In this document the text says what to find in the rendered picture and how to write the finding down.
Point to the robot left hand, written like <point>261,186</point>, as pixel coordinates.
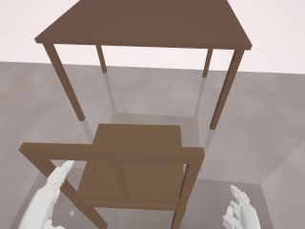
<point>41,205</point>

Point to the chair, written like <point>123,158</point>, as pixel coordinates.
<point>129,166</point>

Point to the table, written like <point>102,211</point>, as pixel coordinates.
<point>182,24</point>

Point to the robot right hand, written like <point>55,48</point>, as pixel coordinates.
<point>245,214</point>

